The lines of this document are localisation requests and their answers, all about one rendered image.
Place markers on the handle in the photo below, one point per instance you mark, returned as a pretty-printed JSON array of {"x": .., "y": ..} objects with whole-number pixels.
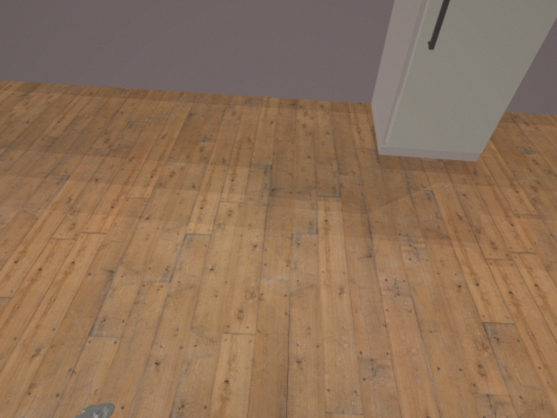
[{"x": 438, "y": 24}]

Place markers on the fridge door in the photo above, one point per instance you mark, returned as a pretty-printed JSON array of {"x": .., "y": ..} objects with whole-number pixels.
[{"x": 454, "y": 96}]

